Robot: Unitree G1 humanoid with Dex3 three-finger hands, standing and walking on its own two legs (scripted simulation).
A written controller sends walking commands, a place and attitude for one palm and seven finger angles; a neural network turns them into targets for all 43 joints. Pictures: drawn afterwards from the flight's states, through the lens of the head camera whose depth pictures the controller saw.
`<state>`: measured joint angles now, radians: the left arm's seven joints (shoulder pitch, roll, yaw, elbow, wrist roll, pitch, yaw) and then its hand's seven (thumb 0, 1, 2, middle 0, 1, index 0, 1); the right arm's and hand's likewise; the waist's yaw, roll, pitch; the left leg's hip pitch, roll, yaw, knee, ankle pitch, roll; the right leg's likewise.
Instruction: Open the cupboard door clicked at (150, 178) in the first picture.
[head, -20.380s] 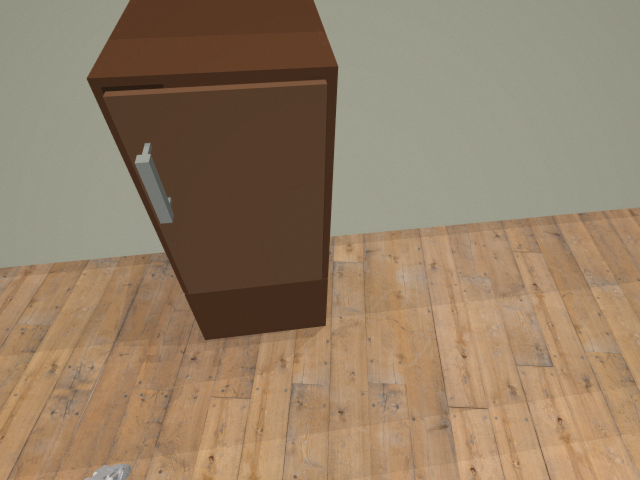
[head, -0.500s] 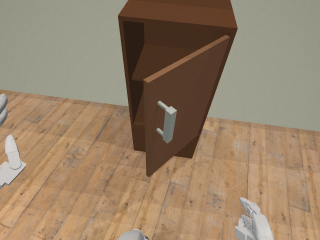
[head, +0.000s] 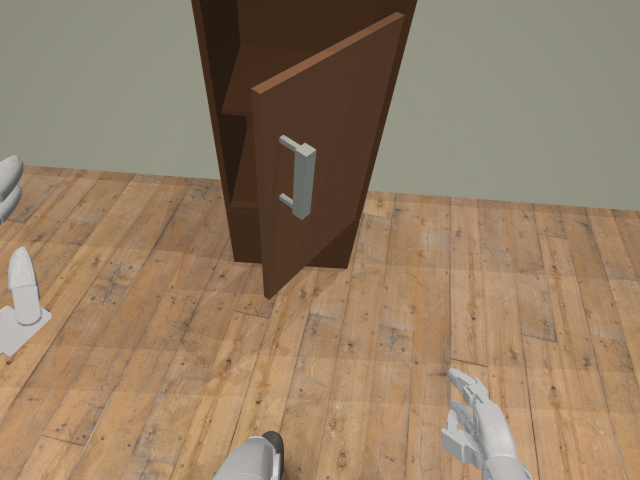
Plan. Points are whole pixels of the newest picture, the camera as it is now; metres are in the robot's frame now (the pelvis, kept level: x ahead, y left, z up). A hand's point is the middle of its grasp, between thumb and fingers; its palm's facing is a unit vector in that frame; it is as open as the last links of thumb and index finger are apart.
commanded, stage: stop stepping back and stand still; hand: left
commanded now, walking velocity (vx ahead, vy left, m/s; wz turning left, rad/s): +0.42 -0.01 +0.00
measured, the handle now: (294, 178) +0.58 +0.09 -0.01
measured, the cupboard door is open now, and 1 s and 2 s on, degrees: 52 52 52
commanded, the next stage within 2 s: let the arm hang, fingers relaxed in 1.06 s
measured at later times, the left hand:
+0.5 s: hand out of the picture +0.12 +0.24 +0.20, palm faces +0.48 -0.76 -0.44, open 7.4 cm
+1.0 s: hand out of the picture +0.11 +0.28 +0.18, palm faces +0.46 -0.74 -0.48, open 7.4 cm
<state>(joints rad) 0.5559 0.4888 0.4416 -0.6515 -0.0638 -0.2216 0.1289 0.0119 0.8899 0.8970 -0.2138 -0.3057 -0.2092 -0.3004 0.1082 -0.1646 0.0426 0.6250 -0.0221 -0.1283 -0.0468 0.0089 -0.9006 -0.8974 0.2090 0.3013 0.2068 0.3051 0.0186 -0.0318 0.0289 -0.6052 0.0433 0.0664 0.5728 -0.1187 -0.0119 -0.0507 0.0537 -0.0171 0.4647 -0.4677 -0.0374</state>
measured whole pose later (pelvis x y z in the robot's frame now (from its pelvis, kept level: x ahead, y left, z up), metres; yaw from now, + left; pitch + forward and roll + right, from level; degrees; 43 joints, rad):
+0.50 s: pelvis -0.07 -0.02 +0.03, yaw +2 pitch +2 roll +3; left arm 0.51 0.39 0.39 -0.42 0.01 -0.22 0.15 0.01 0.88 0.90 -0.22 -0.31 -0.21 -0.30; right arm 0.33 -0.24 -0.02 0.71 -0.02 -0.14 -0.11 0.01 -0.90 -0.90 0.21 0.30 0.20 0.30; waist 0.00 -0.06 -0.11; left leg -0.30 0.04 0.07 0.66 -0.38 0.03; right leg -0.27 0.00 -0.11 0.46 -0.23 -0.10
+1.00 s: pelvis -0.08 +0.01 +0.02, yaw +1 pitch -1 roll +0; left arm 0.55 0.40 0.42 -0.45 -0.02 -0.20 0.15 0.01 0.89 0.90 -0.22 -0.31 -0.21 -0.30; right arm 0.25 -0.19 0.02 0.64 0.00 -0.12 -0.07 0.01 -0.90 -0.90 0.21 0.30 0.20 0.30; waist 0.01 -0.01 0.02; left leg -0.20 0.01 0.05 0.50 -0.29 0.00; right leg -0.26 0.01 -0.10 0.51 -0.24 -0.05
